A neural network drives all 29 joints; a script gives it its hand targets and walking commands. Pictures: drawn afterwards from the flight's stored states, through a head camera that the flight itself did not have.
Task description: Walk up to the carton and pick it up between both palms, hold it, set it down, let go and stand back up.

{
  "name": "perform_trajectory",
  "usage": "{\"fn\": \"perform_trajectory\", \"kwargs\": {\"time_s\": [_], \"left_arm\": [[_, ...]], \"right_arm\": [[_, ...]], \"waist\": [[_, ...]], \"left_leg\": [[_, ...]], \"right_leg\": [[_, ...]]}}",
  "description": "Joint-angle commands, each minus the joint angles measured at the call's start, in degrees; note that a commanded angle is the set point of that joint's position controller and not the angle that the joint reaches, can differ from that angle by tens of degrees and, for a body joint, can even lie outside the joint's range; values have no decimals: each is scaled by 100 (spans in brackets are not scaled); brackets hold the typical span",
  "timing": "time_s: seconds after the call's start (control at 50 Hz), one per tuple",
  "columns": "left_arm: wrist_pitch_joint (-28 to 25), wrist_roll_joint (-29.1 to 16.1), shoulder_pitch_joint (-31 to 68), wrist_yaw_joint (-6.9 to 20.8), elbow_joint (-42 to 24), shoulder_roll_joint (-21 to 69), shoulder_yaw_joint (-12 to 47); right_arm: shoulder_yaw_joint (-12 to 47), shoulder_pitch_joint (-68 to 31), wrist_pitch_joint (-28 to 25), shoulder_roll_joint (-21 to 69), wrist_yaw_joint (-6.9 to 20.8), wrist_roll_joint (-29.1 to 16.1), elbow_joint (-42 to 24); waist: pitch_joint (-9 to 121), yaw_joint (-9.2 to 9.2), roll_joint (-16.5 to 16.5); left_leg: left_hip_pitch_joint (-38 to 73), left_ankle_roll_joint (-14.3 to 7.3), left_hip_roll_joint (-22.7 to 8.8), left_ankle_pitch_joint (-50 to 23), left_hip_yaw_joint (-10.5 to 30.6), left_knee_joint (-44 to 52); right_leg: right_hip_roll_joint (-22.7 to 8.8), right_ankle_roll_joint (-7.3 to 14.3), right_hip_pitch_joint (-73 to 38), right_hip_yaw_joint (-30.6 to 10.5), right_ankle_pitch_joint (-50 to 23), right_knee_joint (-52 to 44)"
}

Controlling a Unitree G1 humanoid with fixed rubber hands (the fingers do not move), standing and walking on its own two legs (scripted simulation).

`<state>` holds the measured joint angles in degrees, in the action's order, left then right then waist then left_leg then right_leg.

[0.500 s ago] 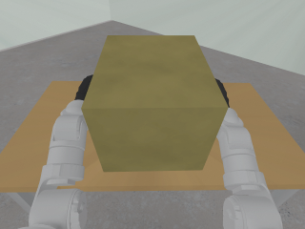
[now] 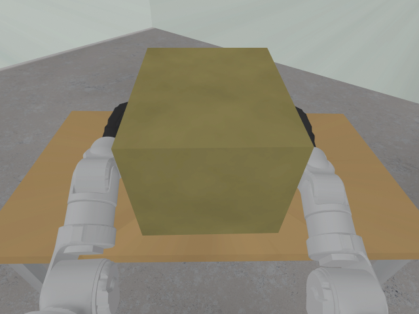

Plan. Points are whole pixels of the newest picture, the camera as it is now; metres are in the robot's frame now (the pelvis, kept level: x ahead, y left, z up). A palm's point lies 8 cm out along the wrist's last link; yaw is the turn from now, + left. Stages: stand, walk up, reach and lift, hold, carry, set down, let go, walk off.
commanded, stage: hold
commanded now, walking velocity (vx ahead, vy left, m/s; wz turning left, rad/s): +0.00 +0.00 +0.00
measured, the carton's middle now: (209, 135) +0.41 +0.01 +0.17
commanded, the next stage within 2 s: set down in 0.44 s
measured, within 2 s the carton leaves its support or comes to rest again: neither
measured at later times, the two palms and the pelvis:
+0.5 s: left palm (114, 142) +0.37 +0.18 +0.18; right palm (302, 147) +0.37 -0.17 +0.18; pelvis +0.00 +0.00 +0.00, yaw +0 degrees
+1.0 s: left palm (124, 149) +0.39 +0.18 +0.14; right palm (298, 153) +0.38 -0.17 +0.15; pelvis +0.01 +0.00 +0.00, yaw +0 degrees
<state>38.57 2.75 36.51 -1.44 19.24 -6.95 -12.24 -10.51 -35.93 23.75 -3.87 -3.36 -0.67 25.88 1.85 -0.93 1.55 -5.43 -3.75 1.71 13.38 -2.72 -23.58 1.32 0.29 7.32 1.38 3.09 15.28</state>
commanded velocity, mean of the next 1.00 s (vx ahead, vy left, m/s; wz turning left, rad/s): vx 0.00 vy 0.00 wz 0.00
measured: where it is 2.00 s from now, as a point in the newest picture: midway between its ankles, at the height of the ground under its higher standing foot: outside the picture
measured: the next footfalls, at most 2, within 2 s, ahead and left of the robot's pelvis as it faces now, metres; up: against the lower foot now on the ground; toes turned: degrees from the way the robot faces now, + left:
none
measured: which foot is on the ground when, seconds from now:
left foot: down 0.00-1.00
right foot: down 0.00-1.00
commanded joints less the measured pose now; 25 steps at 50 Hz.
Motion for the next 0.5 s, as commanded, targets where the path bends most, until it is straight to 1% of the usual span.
{"fn": "perform_trajectory", "kwargs": {"time_s": [0.0,0.02,0.04,0.06,0.08,0.1,0.12,0.14,0.16,0.18,0.2,0.22,0.24,0.26,0.28,0.3,0.32,0.34,0.36,0.38,0.4,0.42,0.44,0.46,0.48], "left_arm": [[-555,-416,4453,955,-1794,3495,2052],[-561,-408,4440,971,-1618,3485,2000],[-568,-367,4452,963,-1648,3415,1975],[-525,-424,4385,934,-1756,3652,2136],[-548,-415,4356,938,-1697,3646,2130],[-490,-372,4194,957,-1826,3649,2123],[-509,-379,4301,942,-1765,3596,2120],[-551,-427,4286,963,-1891,3618,2207],[-575,-396,4446,1014,-1660,3397,1977],[-547,-364,4217,968,-1792,3609,2121],[-554,-341,4351,978,-1737,3526,1990],[-507,-274,4369,1001,-1603,3507,1962],[-518,-370,4352,934,-2147,3739,2265],[-494,-222,4258,961,-1578,3532,1939],[-508,-225,4263,997,-1763,3437,1849],[-489,-266,4098,982,-1848,3618,2076],[-511,-335,4249,1032,-1572,3522,1938],[-545,-354,4266,1001,-1710,3539,1980],[-589,-458,4413,960,-2108,3579,2125],[-569,-363,4557,926,-1893,3486,1997],[-518,-362,4297,952,-1888,3626,2100],[-518,-361,4364,980,-1831,3465,2017],[-560,-91,3982,1095,-1410,3171,1691],[-609,-119,3959,1059,-1768,3355,1850],[-579,-210,3899,1034,-1988,3487,1980]], "right_arm": [[2396,-4606,-635,2712,922,-1085,-1689],[2343,-4707,-633,2754,911,-1116,-1796],[2418,-4658,-630,2760,926,-1130,-1769],[2383,-4665,-661,2731,918,-1092,-1712],[2404,-4753,-667,2641,916,-1099,-1829],[2317,-4359,-577,2593,895,-1071,-1492],[2377,-4753,-637,2656,920,-1135,-1792],[2433,-4550,-649,2756,899,-1133,-1772],[2388,-4705,-664,2781,887,-1082,-1873],[2446,-4590,-621,2737,886,-1167,-1790],[2427,-4568,-602,2779,894,-1116,-1661],[2290,-4543,-598,2637,912,-996,-1473],[2323,-4454,-638,2682,925,-1067,-1633],[2277,-4572,-607,2565,941,-1048,-1406],[2366,-4360,-566,2792,912,-1067,-1481],[2330,-4479,-620,2682,913,-1092,-1693],[2392,-4833,-679,2754,912,-1091,-1888],[2502,-4810,-652,2875,879,-1146,-1987],[2463,-4631,-636,2810,883,-1154,-1898],[2302,-4719,-627,2709,930,-1092,-1610],[2399,-4622,-623,2802,892,-1108,-1756],[2449,-4494,-599,2844,881,-1085,-1677],[2539,-4413,-478,2867,768,-1140,-1581],[2713,-4572,-534,2938,738,-1309,-1928],[2799,-4621,-526,3011,713,-1379,-2151]], "waist": [[2867,-205,18],[2795,-187,-42],[2772,-123,-9],[2757,-281,66],[2900,-196,45],[2664,-364,108],[2954,-271,122],[2877,-248,93],[2917,-174,-89],[2832,-176,92],[2720,-170,-29],[2497,-222,59],[2948,-357,195],[2532,-247,37],[2519,-193,-8],[2726,-222,140],[2862,-109,-152],[3138,-110,-80],[3092,-206,62],[2732,-194,71],[2820,-180,71],[2711,-150,-50],[2614,-7,-243],[2862,-62,-172],[3048,-44,-99]], "left_leg": [[-468,608,-246,-1712,675,757],[-506,587,-228,-1580,646,782],[-560,555,-213,-1606,644,782],[-304,655,-264,-1842,693,785],[-305,675,-251,-1924,641,726],[-269,692,-235,-1782,659,774],[-272,664,-262,-1755,709,765],[-330,660,-210,-1809,628,754],[-481,559,-167,-1596,576,704],[-348,657,-220,-1888,653,724],[-399,600,-208,-1660,610,769],[-538,601,-260,-1318,607,887],[-158,711,-289,-1672,686,855],[-298,649,-286,-1518,702,879],[-479,593,-203,-1579,610,835],[-272,666,-214,-1710,640,811],[-489,568,-179,-1574,569,792],[-365,555,-171,-1742,603,768],[-268,634,-187,-1856,611,765],[-412,602,-221,-1492,652,798],[-340,618,-183,-1648,629,789],[-436,576,-171,-1590,588,789],[-664,361,33,-1297,429,832],[-473,377,8,-1502,533,832],[-320,433,4,-1756,596,748]], "right_leg": [[-95,43,-2104,-164,-636,181],[-97,35,-2058,-164,-611,182],[-79,10,-2040,-140,-599,228],[-67,51,-1987,-113,-648,173],[-49,68,-2008,-129,-724,180],[-80,85,-2046,-157,-671,134],[-77,40,-2039,-133,-684,169],[-93,60,-2129,-132,-804,163],[-112,2,-2116,-162,-687,203],[-61,37,-2098,-117,-813,239],[-82,40,-2031,-121,-663,166],[-118,63,-2033,-169,-379,110],[-53,81,-2033,-73,-662,182],[-73,76,-1888,-133,-403,105],[-118,54,-2190,-170,-615,132],[-110,72,-2095,-153,-705,145],[-127,26,-2173,-172,-645,206],[-113,9,-2265,-160,-864,246],[-67,41,-2140,-120,-829,231],[-65,55,-1929,-115,-425,228],[-83,63,-2102,-135,-650,185],[-110,42,-2156,-126,-700,201],[-74,16,-2719,-219,-759,268],[-28,-27,-2752,-147,-970,380],[0,13,-2709,-147,-1016,370]]}}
